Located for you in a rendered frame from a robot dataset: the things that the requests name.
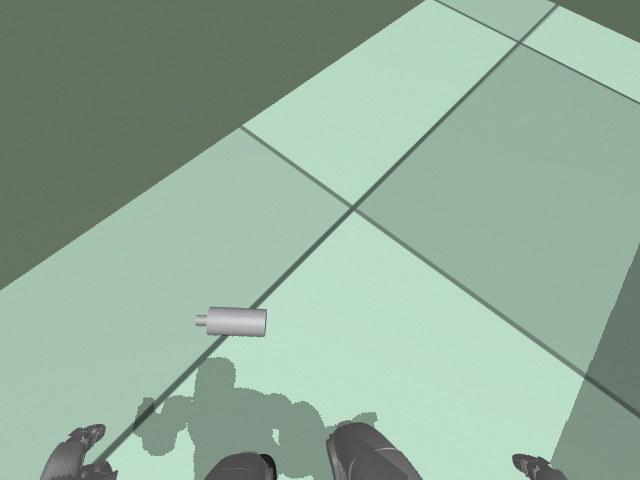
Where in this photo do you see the right robot hand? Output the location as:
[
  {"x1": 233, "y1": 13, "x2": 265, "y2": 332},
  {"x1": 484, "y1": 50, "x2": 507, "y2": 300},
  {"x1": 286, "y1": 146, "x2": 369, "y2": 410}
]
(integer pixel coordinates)
[{"x1": 512, "y1": 454, "x2": 568, "y2": 480}]

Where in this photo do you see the left robot foot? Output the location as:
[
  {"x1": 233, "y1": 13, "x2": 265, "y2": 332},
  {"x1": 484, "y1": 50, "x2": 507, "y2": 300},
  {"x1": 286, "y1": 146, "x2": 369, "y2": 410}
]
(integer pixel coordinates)
[{"x1": 260, "y1": 454, "x2": 277, "y2": 480}]

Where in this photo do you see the bottle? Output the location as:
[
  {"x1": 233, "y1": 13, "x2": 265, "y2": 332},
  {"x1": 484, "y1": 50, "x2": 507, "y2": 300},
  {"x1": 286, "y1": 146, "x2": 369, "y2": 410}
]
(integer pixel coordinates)
[{"x1": 195, "y1": 307, "x2": 267, "y2": 337}]

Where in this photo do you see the left robot hand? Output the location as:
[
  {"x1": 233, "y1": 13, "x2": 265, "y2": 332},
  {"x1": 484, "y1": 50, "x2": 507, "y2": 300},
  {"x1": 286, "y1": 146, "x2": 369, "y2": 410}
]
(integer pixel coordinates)
[{"x1": 40, "y1": 424, "x2": 118, "y2": 480}]

